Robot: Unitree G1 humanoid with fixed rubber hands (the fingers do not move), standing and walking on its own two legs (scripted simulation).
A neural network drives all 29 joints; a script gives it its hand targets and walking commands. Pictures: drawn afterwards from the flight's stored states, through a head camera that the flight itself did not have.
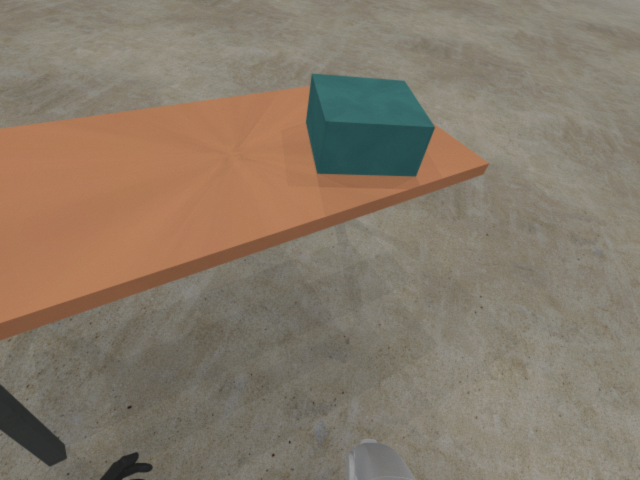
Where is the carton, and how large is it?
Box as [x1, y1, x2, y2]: [306, 74, 434, 175]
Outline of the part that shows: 312,74 306,124 317,173 381,175 416,174 434,126 404,81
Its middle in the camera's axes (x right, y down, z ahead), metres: +0.12 -0.30 +1.05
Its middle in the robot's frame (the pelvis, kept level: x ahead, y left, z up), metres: +0.98 -0.17 -0.04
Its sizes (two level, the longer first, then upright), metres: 0.273 0.258 0.149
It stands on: a table, 0.66 m high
